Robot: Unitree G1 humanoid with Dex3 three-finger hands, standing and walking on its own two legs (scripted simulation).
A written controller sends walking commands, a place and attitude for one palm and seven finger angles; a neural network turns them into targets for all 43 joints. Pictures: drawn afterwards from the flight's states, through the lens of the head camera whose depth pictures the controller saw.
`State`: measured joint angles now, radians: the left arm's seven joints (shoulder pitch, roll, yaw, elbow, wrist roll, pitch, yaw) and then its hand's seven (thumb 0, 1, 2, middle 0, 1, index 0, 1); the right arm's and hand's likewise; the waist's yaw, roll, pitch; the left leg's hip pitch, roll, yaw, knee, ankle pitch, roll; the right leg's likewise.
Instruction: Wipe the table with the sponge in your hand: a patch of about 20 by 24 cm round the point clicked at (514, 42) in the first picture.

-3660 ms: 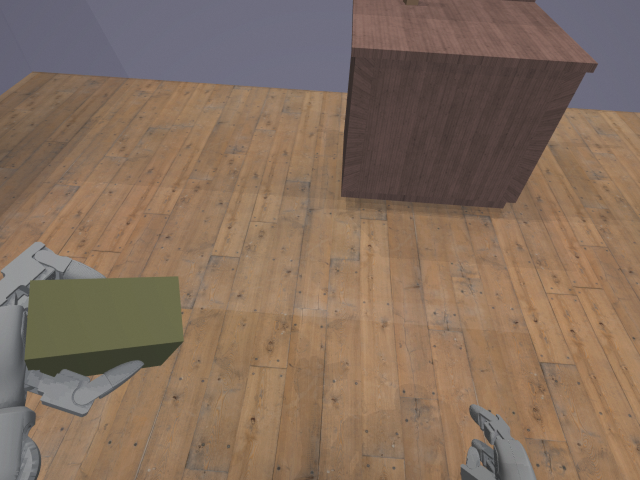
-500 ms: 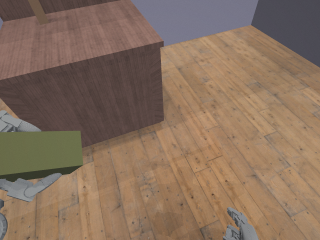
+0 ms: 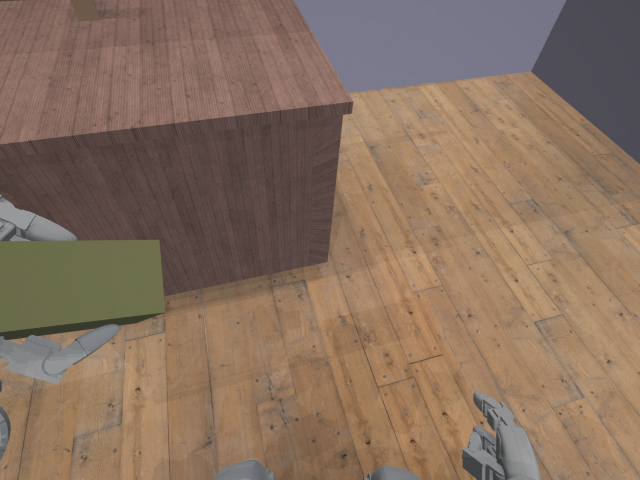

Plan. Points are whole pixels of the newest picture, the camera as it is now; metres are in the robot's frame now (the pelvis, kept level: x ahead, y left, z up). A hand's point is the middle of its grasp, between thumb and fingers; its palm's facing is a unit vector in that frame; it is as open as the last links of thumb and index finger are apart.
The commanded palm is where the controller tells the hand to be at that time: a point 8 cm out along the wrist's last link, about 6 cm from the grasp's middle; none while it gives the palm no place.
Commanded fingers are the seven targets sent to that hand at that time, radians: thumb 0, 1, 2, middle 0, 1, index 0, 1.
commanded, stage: walk to a spot facing it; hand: left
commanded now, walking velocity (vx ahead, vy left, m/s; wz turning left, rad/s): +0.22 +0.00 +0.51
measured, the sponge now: (100, 289) +0.25 +0.21 +0.17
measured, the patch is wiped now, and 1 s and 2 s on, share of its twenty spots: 0.00 0.00 0.00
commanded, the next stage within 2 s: turn to face it in 0.14 s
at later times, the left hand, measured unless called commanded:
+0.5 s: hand (114, 283) +0.26 +0.20 +0.17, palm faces +0.55 -0.75 -0.36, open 10.6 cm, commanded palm +0.19 +0.23 +0.20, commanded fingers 0.00 0.10 1.30 -1.20 -1.60 -1.20 -1.60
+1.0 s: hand (218, 257) +0.28 +0.11 +0.18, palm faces +0.27 -0.82 -0.51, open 10.6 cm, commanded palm +0.22 +0.17 +0.20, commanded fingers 0.00 0.10 1.30 -1.20 -1.60 -1.20 -1.60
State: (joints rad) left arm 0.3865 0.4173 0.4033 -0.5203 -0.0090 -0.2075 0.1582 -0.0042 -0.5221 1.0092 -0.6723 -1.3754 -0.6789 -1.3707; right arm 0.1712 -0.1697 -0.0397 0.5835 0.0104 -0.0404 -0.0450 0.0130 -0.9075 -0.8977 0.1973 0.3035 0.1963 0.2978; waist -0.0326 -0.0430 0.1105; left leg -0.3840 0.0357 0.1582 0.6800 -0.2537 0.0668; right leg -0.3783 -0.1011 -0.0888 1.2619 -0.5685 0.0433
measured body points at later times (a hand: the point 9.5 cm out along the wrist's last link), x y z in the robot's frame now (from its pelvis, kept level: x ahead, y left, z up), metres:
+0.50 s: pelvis +0.08 -0.07 +0.02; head +0.10 -0.07 +0.47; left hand +0.22 +0.24 +0.19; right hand +0.32 -0.27 -0.07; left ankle +0.07 +0.06 -0.67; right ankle +0.11 -0.17 -0.72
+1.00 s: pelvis +0.05 -0.10 +0.01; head +0.08 -0.12 +0.46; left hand +0.26 +0.15 +0.21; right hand +0.19 -0.32 -0.09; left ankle +0.09 +0.04 -0.71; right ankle +0.08 -0.19 -0.72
